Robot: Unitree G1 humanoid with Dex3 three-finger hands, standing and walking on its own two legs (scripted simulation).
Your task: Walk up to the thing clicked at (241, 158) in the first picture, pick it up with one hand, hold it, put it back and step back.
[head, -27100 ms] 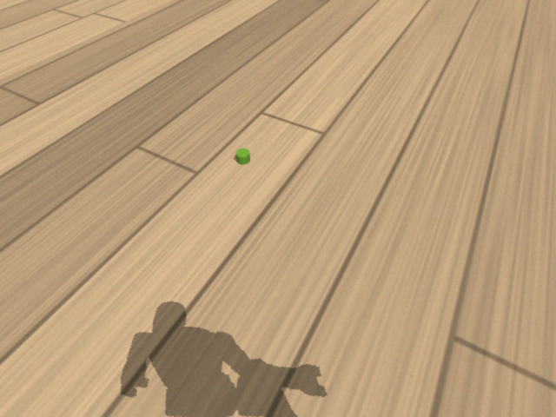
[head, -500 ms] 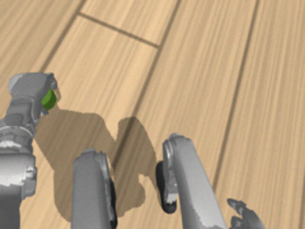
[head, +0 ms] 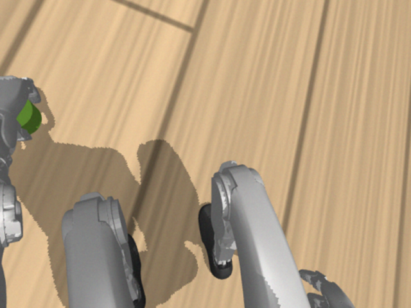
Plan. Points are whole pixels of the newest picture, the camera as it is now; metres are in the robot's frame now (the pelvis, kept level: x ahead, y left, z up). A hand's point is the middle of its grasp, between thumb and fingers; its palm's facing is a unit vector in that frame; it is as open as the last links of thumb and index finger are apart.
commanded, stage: crouch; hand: left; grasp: from above
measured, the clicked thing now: (15, 115) +0.50 +0.28 -0.19
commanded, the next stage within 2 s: lower in 0.32 s
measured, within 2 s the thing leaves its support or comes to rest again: neither
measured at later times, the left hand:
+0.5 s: hand (20, 116) +0.50 +0.28 -0.21, palm faces -0.46 -0.04 -0.89, open 9.1 cm
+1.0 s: hand (34, 121) +0.51 +0.27 -0.26, palm faces -0.47 -0.05 -0.88, open 9.0 cm
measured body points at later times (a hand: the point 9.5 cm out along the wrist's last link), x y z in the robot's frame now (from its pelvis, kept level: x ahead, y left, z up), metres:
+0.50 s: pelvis +0.00 +0.00 -0.04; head +0.26 +0.06 +0.32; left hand +0.52 +0.28 -0.16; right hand +0.02 -0.27 -0.13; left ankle +0.07 +0.12 -0.34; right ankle +0.10 -0.13 -0.34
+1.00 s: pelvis +0.00 +0.00 -0.06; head +0.28 +0.07 +0.28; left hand +0.53 +0.27 -0.21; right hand +0.01 -0.27 -0.14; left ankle +0.07 +0.12 -0.34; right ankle +0.10 -0.13 -0.34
